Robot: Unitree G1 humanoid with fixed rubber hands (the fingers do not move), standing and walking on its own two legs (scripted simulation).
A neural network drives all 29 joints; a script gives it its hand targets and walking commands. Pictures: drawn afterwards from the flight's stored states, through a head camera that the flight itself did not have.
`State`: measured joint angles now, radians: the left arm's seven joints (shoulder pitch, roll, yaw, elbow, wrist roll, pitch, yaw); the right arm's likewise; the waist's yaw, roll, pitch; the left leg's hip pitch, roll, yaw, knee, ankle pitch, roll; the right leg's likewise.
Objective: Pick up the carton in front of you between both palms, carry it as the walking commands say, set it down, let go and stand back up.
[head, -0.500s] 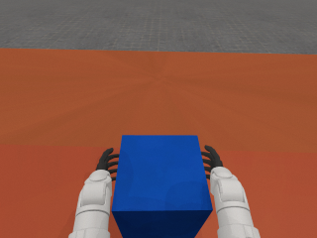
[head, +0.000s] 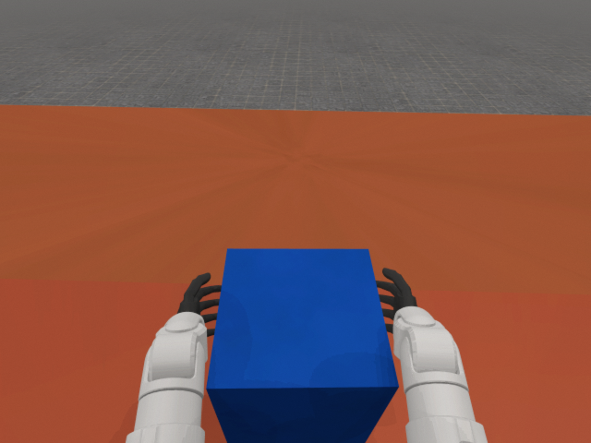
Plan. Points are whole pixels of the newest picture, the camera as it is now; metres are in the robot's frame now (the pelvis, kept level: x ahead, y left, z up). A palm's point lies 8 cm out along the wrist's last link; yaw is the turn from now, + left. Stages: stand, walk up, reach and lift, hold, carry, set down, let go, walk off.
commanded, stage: hold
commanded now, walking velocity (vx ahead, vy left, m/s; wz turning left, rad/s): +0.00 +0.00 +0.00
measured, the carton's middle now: (297, 351) +0.28 +0.00 -0.03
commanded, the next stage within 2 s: carry in 0.26 s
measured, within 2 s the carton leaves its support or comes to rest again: neither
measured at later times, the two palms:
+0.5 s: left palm (200, 294) +0.32 +0.14 +0.07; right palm (406, 290) +0.32 -0.16 +0.07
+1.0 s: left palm (223, 197) +0.53 +0.13 +0.08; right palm (381, 189) +0.55 -0.17 +0.09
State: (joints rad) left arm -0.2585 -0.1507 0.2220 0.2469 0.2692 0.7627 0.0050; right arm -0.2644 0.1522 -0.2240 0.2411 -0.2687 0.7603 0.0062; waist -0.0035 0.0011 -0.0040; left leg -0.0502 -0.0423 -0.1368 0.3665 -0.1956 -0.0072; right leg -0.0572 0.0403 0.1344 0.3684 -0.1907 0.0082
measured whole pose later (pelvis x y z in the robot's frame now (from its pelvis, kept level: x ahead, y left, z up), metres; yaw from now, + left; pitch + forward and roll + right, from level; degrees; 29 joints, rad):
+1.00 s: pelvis +0.27 -0.03 +0.00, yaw +2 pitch +6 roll +1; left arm -0.18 -0.14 0.11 -0.33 0.11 1.24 0.11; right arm -0.19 0.14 -0.14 -0.35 -0.09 1.25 -0.10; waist 0.01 -0.02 -0.13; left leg -0.49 0.06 0.11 1.02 -0.41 0.00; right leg -0.21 -0.02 -0.20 0.41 -0.31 -0.05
